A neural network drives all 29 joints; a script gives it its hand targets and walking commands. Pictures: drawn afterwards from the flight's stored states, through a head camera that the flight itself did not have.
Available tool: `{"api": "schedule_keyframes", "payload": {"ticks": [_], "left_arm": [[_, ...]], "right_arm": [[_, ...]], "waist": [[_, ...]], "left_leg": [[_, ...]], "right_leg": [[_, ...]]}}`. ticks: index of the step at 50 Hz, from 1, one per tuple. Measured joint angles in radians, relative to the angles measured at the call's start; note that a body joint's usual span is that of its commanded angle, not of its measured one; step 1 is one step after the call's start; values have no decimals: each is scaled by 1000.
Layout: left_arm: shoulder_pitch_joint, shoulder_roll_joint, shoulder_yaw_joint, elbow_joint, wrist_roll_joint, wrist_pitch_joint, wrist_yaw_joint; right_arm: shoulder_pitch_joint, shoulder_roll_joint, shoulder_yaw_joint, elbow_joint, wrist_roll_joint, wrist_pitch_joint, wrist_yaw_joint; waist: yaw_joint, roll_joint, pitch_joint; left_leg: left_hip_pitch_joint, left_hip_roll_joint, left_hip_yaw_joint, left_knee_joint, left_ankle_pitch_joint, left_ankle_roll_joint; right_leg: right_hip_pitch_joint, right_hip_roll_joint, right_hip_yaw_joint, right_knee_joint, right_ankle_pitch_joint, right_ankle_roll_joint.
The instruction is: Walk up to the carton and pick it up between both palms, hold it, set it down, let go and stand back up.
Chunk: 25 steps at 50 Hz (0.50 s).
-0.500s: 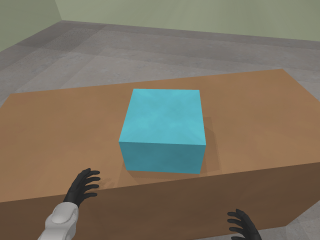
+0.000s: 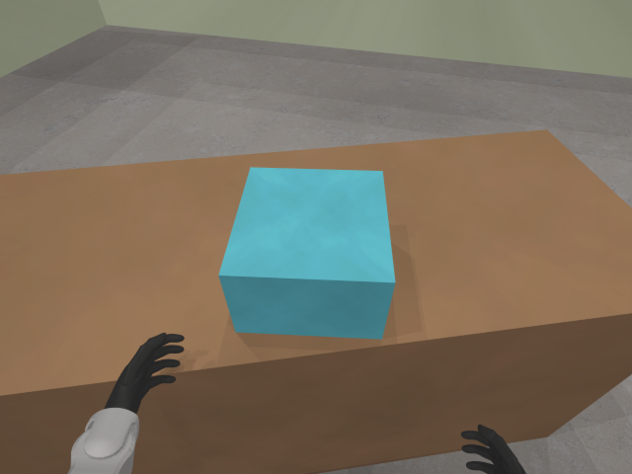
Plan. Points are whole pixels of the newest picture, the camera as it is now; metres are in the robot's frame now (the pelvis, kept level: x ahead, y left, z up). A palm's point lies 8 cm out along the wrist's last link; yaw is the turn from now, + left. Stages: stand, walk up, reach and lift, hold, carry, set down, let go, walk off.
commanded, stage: stand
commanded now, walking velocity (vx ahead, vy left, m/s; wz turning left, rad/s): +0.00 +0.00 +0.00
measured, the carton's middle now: (312, 248) +0.47 +0.01 +0.01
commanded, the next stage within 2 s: none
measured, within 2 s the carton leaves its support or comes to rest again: neither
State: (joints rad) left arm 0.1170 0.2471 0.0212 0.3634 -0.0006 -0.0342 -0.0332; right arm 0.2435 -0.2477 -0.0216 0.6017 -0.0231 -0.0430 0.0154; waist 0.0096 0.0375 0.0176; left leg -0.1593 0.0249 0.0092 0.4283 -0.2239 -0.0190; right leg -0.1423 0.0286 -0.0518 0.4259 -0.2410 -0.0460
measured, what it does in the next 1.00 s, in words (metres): stands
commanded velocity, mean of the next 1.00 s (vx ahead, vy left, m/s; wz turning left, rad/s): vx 0.00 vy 0.00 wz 0.00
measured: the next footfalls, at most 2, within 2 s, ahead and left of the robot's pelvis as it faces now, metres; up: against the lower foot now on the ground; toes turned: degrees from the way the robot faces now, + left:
none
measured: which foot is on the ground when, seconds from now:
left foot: down 0.00-1.00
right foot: down 0.00-1.00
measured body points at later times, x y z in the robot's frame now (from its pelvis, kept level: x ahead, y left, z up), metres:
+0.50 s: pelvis +0.00 +0.00 +0.00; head -0.02 +0.01 +0.45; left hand +0.23 +0.24 +0.00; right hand +0.08 -0.26 -0.11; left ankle +0.01 +0.13 -0.74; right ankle +0.00 -0.09 -0.74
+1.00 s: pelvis +0.00 +0.01 -0.01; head -0.02 +0.02 +0.44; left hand +0.22 +0.24 +0.00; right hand +0.11 -0.25 -0.11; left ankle +0.01 +0.13 -0.74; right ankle +0.00 -0.09 -0.74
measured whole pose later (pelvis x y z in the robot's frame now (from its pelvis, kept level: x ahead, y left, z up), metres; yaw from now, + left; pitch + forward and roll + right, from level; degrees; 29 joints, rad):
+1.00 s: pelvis +0.00 +0.01 -0.01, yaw +5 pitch -3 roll +0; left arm 0.15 0.26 -0.01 0.34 0.00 -0.12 0.00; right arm 0.32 -0.25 -0.04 0.70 -0.02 -0.02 0.04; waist -0.04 -0.02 0.00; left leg -0.22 -0.01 -0.07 0.51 -0.25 -0.01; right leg -0.16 -0.01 -0.12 0.49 -0.28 -0.03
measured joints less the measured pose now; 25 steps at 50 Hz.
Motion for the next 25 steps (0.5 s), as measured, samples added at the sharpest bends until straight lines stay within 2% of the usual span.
{"api": "schedule_keyframes", "payload": {"ticks": [4,11,20,25], "left_arm": [[19,8,1,-8,8,-46,14],[41,26,-1,-18,7,-60,19],[37,29,-8,-15,8,-71,24],[39,23,-12,-15,6,-75,28]], "right_arm": [[30,-13,-10,52,4,-2,9],[64,-25,-30,94,0,11,24],[89,-10,-27,117,0,16,28],[105,3,-19,130,-1,16,28]], "waist": [[-8,-22,-17],[-30,-48,-44],[-49,-55,-44],[-49,-57,-45]], "left_leg": [[-29,1,-13,23,-9,-6],[-49,-3,-29,53,-22,-7],[-61,-15,-44,70,-23,0],[-58,-21,-46,67,-22,3]], "right_leg": [[-21,1,-12,15,-9,-3],[-32,-4,-27,40,-25,-2],[-37,-15,-40,54,-30,4],[-36,-21,-41,57,-33,8]]}}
